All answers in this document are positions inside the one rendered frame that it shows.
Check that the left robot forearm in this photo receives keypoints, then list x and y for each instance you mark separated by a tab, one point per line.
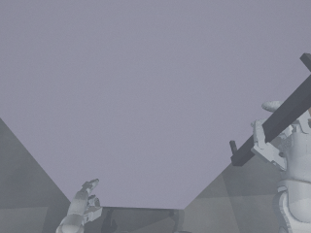
73	223

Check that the right robot forearm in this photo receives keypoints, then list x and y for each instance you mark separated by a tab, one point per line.
292	206

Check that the handle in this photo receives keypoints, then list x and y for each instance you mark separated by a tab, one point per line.
296	105

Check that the fridge door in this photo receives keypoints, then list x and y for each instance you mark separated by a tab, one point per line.
145	95

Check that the right robot hand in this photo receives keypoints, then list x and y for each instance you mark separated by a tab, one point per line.
295	145

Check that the left robot hand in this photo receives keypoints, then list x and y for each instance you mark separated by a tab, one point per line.
80	204

